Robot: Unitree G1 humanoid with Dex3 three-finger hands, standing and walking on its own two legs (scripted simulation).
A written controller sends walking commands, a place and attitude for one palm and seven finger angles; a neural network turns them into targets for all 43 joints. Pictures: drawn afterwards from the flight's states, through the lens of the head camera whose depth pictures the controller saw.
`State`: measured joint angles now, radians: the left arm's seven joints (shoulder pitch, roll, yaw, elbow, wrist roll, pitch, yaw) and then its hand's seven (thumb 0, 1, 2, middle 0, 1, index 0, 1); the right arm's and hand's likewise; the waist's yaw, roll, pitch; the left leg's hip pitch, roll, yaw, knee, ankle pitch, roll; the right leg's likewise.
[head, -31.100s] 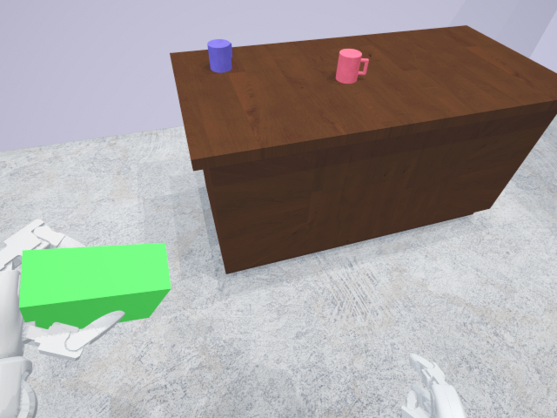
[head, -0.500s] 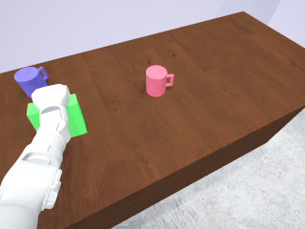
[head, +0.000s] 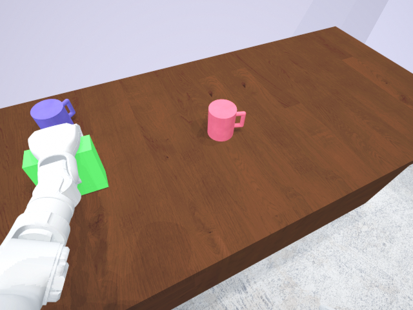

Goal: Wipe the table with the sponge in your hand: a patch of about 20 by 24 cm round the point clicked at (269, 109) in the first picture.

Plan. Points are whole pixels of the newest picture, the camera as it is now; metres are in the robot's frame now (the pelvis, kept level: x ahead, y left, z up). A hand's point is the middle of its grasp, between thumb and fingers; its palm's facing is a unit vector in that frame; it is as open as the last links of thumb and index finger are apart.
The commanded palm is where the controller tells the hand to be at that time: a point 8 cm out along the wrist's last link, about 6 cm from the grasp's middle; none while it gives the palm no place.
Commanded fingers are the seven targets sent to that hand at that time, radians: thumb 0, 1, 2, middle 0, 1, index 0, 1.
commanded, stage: slide back across to the first lane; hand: left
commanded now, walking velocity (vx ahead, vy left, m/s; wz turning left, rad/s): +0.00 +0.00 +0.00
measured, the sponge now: (73, 176) +0.40 +0.31 -0.01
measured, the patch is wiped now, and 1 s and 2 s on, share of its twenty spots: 1.00 1.00 1.00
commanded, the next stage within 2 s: wipe back along the first lane in 0.16 s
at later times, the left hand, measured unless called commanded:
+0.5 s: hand (50, 175) +0.37 +0.33 +0.03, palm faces -0.07 -0.02 -1.00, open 9.6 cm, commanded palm +0.33 +0.31 +0.07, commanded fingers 0.00 0.10 1.30 -1.20 -1.60 -1.20 -1.60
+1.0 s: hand (53, 192) +0.33 +0.31 +0.03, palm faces -0.04 -0.04 -1.00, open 9.6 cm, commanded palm +0.28 +0.29 +0.06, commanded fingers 0.00 0.10 1.30 -1.20 -1.60 -1.20 -1.60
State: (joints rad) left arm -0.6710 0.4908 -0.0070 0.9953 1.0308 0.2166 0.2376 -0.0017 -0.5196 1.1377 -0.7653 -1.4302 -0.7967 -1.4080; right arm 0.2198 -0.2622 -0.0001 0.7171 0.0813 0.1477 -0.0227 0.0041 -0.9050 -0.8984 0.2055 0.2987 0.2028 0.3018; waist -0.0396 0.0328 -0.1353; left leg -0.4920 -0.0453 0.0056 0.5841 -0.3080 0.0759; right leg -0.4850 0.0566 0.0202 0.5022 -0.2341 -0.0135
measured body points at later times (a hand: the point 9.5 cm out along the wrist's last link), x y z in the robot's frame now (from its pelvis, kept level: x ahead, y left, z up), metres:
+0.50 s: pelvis +0.01 +0.01 +0.00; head +0.05 +0.01 +0.45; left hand +0.37 +0.33 +0.09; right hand +0.17 -0.24 -0.12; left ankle -0.02 +0.07 -0.73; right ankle +0.00 -0.12 -0.73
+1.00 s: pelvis +0.01 -0.01 +0.00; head +0.03 -0.01 +0.45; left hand +0.33 +0.31 +0.09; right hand +0.19 -0.25 -0.10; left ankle -0.02 +0.07 -0.73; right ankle +0.00 -0.12 -0.73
